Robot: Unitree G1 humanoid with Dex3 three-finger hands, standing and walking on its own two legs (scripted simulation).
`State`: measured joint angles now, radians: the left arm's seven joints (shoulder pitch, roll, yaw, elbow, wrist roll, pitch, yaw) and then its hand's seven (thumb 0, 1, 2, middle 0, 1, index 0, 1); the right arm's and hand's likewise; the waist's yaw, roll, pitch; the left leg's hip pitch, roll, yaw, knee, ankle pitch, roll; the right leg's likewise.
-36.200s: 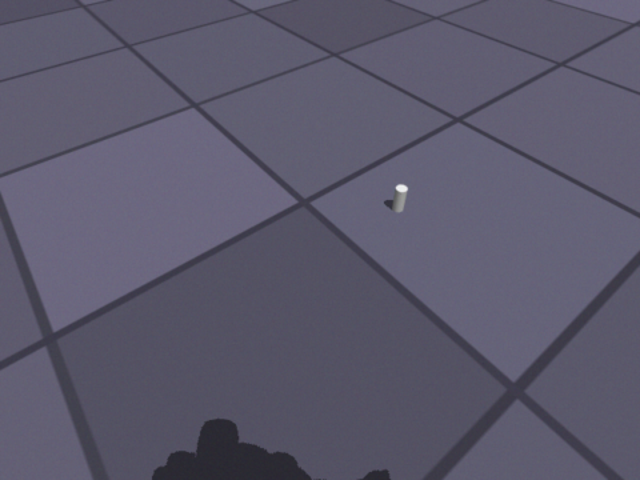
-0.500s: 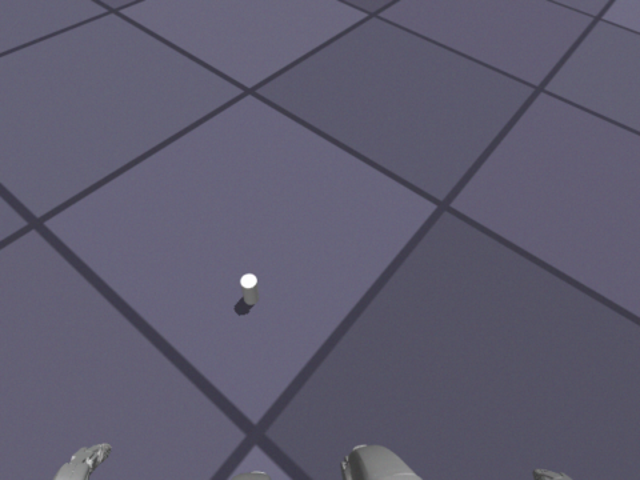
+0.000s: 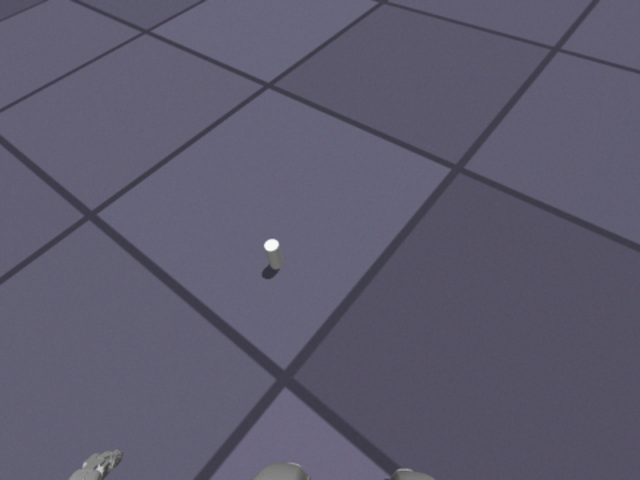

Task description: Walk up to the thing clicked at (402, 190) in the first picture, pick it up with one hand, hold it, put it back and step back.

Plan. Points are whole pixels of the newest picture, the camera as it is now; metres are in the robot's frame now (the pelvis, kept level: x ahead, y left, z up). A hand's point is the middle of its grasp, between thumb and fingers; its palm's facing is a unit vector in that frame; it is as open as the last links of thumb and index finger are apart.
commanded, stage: step back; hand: left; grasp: from above
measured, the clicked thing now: (274, 254) +0.88 +0.24 -0.70
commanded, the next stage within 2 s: stand in 1.58 s
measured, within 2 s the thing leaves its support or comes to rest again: neither
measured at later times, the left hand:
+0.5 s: hand out of the picture -0.12 +0.25 -0.16, palm faces -0.04 -0.92 -0.40, open 7.4 cm
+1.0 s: hand out of the picture -0.14 +0.26 -0.14, palm faces +0.00 -0.92 -0.39, open 7.4 cm
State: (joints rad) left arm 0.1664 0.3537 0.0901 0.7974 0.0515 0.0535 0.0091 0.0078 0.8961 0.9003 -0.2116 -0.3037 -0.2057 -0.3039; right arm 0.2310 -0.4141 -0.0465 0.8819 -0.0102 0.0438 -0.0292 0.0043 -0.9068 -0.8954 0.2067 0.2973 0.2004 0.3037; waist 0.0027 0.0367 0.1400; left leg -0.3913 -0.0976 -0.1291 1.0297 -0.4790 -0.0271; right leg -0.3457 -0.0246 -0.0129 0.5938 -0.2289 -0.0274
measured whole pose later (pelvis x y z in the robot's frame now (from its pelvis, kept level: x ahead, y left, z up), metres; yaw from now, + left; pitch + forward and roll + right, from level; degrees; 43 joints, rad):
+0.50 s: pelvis -0.18 -0.02 -0.01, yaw -3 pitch -3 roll -2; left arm 0.21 0.37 0.07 0.92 0.03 0.03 0.00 0.01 0.90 0.90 -0.21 -0.30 -0.20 -0.30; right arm 0.06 -0.41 -0.04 0.81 -0.04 0.04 0.00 0.00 -0.90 -0.90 0.21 0.30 0.20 0.30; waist 0.02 0.06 0.17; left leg -0.44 0.09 -0.01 0.71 -0.23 0.02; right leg -0.18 0.05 0.02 0.63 -0.41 0.00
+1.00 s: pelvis -0.21 -0.02 +0.01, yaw +1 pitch -2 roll +0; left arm 0.20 0.41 0.07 0.95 0.03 0.00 -0.02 0.01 0.90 0.90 -0.21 -0.30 -0.20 -0.30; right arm 0.27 -0.35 -0.05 0.96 -0.04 -0.03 0.02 0.01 -0.90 -0.89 0.21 0.30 0.20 0.30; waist -0.02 -0.02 0.07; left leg -0.19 -0.02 -0.03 0.51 -0.28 0.02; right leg -0.36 -0.03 0.00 0.82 -0.46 -0.02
